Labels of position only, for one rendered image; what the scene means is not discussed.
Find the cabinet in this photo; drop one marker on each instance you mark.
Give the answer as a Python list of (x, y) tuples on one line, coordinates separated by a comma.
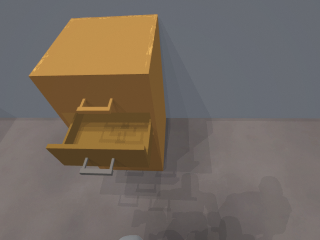
[(111, 61)]

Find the drawer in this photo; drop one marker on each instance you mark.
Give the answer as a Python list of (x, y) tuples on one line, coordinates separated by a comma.
[(125, 136)]

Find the handle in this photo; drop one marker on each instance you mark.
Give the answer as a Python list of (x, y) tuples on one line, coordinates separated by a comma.
[(94, 110), (96, 171)]

